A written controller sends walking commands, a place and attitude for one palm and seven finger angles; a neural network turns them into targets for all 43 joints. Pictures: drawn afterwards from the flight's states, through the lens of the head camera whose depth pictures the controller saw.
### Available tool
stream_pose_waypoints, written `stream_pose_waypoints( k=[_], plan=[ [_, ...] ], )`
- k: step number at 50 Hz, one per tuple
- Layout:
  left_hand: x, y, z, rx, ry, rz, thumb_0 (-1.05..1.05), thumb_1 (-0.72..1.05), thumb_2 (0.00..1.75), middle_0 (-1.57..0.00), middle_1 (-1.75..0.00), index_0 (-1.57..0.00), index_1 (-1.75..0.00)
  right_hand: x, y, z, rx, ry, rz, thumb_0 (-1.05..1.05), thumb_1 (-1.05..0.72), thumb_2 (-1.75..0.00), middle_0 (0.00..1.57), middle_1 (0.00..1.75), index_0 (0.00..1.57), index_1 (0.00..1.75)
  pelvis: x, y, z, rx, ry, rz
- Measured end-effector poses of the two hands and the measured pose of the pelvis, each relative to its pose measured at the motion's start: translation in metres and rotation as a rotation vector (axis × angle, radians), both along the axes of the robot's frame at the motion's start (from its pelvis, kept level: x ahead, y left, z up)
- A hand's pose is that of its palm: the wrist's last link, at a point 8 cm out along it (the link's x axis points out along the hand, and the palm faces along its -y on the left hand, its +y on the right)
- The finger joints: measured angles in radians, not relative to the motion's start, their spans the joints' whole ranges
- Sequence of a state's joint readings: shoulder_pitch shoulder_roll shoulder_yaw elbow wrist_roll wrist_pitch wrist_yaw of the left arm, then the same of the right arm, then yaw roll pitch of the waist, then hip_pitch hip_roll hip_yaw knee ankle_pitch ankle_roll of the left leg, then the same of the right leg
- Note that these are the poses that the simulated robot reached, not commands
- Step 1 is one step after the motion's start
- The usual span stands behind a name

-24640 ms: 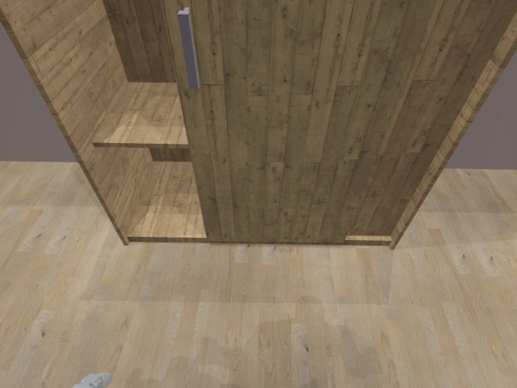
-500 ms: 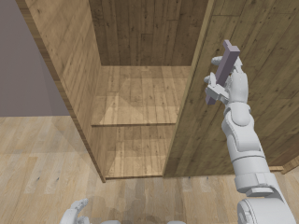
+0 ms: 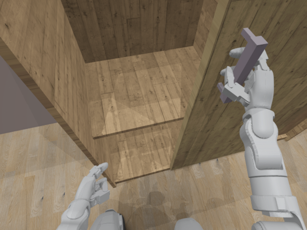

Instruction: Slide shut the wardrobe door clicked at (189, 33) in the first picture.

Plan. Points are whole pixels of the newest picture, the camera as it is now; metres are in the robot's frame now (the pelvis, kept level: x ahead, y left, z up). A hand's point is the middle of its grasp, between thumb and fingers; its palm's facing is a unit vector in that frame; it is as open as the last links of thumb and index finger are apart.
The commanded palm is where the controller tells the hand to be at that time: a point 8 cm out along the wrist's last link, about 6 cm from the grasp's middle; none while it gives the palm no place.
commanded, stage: step sideways, sliding the door along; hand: right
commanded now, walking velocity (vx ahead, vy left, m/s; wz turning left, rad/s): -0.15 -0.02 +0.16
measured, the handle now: (235, 69) +0.41 -0.23 +0.16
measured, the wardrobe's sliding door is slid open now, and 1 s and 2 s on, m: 0.35 0.12 0.00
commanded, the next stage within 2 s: stop walking and hold the door there in 1.82 s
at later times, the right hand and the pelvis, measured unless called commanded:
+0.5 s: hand (189, 92) +0.35 -0.11 +0.16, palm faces +0.27 +0.96 -0.05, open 6.4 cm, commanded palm +0.32 -0.09 +0.14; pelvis +0.02 +0.07 +0.02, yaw +3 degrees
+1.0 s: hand (127, 107) +0.33 +0.02 +0.16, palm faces +0.15 +0.99 +0.01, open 6.4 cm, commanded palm +0.30 +0.04 +0.15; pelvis -0.02 +0.15 +0.02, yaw +4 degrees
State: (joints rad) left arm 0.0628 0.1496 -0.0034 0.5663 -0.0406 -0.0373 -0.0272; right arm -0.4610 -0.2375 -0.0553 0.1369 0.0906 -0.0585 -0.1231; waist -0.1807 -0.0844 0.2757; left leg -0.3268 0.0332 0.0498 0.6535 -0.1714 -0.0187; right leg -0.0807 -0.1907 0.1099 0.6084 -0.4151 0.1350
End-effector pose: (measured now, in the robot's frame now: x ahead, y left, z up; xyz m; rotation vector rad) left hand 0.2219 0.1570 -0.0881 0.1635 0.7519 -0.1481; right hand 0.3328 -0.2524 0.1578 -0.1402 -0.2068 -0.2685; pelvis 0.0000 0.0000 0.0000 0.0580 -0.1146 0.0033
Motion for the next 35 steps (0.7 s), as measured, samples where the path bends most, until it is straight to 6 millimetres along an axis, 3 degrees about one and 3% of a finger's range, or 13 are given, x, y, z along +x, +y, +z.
stream_pose_waypoints(
  k=[2, 5, 12, 19, 27, 31, 35],
  plan=[
    [0.017, 0.012, -0.009, -0.020, -0.029, -0.010, 0.01, 0.90, 0.90, -0.20, -0.30, -0.20, -0.30, -0.001, 0.006, -0.001, -0.016, -0.015, -0.050, -0.03, -0.66, -0.85, 0.46, 1.41, 0.22, 1.40, 0.007, 0.015, -0.011, -0.008, -0.001, -0.018],
    [0.029, 0.035, -0.010, 0.005, -0.047, 0.031, 0.01, 0.90, 0.90, -0.20, -0.30, -0.20, -0.30, -0.002, 0.016, -0.001, -0.010, -0.008, -0.086, -0.03, -0.67, -0.85, 0.48, 1.42, 0.18, 1.40, 0.006, 0.020, -0.007, -0.013, 0.024, -0.020],
    [0.012, 0.084, 0.004, 0.143, -0.023, 0.104, 0.01, 0.91, 0.90, -0.19, -0.30, -0.20, -0.30, -0.006, 0.040, -0.003, 0.067, -0.064, -0.042, 0.01, -0.71, -0.82, 0.47, 1.41, 0.18, 1.37, 0.009, 0.020, -0.001, -0.033, 0.058, -0.031],
    [-0.011, 0.092, 0.020, 0.123, 0.071, 0.090, 0.01, 0.91, 0.90, -0.19, -0.30, -0.20, -0.30, -0.010, 0.066, -0.001, 0.084, -0.031, 0.005, 0.01, -0.73, -0.81, 0.46, 1.40, 0.19, 1.35, 0.022, 0.039, 0.020, 0.019, 0.070, 0.001],
    [0.000, 0.099, 0.015, 0.028, 0.015, 0.031, 0.01, 0.90, 0.90, -0.20, -0.30, -0.20, -0.30, -0.014, 0.100, -0.001, 0.050, -0.028, 0.001, 0.00, -0.73, -0.82, 0.46, 1.40, 0.19, 1.37, 0.019, 0.079, 0.017, 0.012, 0.042, 0.053],
    [0.012, 0.117, 0.003, -0.029, -0.040, 0.024, 0.01, 0.90, 0.90, -0.20, -0.30, -0.20, -0.30, -0.016, 0.119, -0.003, 0.017, -0.062, -0.041, -0.02, -0.70, -0.84, 0.47, 1.41, 0.18, 1.35, 0.018, 0.110, -0.001, -0.020, 0.035, 0.054],
    [0.010, 0.149, 0.003, -0.001, -0.057, 0.101, 0.01, 0.90, 0.90, -0.20, -0.30, -0.20, -0.30, -0.018, 0.141, -0.003, 0.024, -0.064, -0.046, -0.01, -0.70, -0.84, 0.49, 1.42, 0.17, 1.36, 0.007, 0.119, -0.001, -0.038, 0.068, 0.060]
  ],
)
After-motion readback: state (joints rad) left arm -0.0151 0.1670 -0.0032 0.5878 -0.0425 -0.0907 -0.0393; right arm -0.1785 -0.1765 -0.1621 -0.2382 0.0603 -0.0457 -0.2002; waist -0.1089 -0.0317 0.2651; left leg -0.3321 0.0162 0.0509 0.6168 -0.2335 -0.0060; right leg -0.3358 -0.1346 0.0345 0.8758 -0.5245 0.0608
